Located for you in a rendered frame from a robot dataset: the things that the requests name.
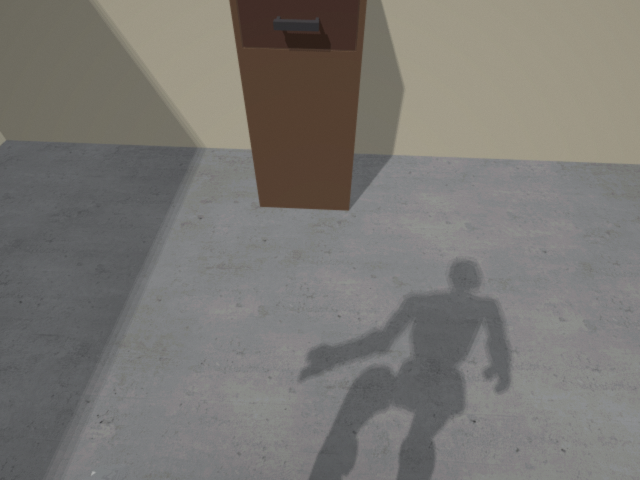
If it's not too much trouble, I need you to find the cabinet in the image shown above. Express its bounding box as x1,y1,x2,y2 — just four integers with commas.
229,0,367,211

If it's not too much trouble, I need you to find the drawer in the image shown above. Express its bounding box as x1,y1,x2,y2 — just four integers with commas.
237,0,359,50

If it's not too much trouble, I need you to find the handle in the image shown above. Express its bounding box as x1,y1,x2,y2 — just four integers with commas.
273,16,319,32

